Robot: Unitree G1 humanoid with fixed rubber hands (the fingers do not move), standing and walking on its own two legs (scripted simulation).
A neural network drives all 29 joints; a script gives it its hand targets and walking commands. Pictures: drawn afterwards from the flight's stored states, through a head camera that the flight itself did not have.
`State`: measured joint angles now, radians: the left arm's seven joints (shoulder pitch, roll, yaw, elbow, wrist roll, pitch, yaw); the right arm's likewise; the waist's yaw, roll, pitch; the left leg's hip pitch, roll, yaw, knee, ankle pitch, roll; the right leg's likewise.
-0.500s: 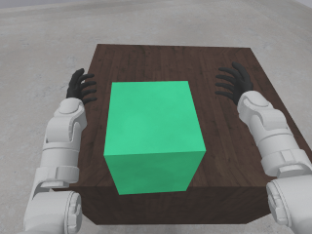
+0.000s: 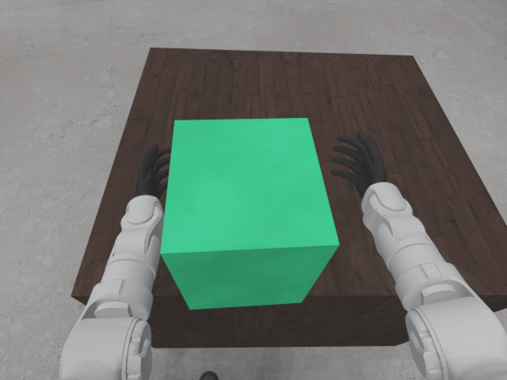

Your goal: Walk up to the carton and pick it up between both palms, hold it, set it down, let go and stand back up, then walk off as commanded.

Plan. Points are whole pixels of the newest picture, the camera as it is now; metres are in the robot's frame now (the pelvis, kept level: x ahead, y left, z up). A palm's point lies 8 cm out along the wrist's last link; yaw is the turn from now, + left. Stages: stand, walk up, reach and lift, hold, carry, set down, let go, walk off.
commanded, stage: reach and lift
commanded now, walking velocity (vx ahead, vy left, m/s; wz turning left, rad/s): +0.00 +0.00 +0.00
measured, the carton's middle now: (244, 220) +0.36 +0.06 +0.02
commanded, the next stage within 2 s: none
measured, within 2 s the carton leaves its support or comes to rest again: neither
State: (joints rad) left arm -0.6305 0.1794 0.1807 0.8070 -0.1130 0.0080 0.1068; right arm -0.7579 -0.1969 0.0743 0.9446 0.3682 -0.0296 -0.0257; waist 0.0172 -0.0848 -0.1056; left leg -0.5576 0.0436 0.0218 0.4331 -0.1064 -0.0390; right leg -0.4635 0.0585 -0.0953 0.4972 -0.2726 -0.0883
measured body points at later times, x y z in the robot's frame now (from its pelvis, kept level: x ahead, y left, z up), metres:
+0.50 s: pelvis +0.01 +0.00 +0.00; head +0.08 +0.03 +0.44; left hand +0.41 +0.21 +0.02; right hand +0.44 -0.12 +0.05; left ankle +0.05 +0.15 -0.73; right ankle -0.03 -0.05 -0.73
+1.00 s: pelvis +0.01 +0.01 +0.00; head +0.08 +0.03 +0.44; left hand +0.41 +0.21 +0.02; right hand +0.43 -0.09 +0.04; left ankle +0.05 +0.15 -0.73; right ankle -0.03 -0.05 -0.73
